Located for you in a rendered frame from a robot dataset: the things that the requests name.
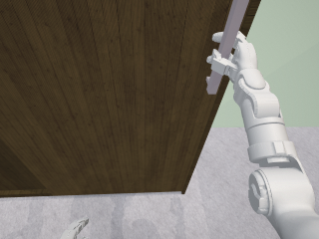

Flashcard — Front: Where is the handle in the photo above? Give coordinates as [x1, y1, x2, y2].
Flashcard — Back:
[206, 0, 249, 95]

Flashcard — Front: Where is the wardrobe door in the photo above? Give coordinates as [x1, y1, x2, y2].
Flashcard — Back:
[0, 138, 47, 191]
[0, 0, 251, 196]

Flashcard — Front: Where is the robot right upper arm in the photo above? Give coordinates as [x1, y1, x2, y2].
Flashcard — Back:
[248, 167, 319, 239]

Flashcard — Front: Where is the left robot hand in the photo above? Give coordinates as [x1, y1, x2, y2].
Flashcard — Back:
[60, 217, 89, 239]

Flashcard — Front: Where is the right robot hand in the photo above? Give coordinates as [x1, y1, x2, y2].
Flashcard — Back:
[206, 31, 258, 83]

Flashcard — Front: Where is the right robot forearm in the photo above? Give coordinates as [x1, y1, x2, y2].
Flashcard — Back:
[233, 68, 315, 209]

